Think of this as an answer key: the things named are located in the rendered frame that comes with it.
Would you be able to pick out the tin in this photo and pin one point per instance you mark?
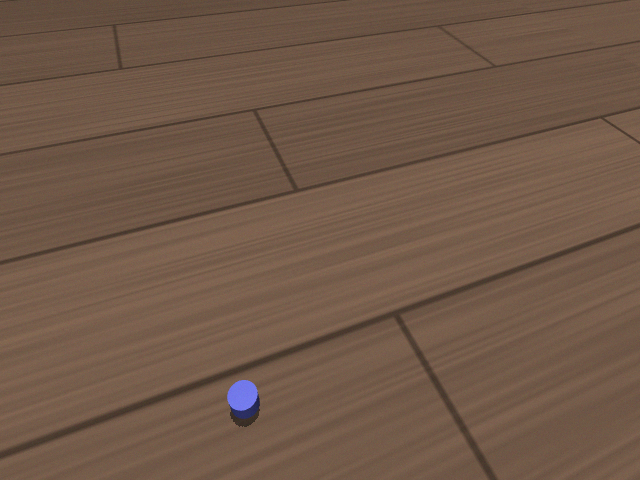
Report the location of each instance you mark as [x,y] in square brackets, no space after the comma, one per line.
[243,399]

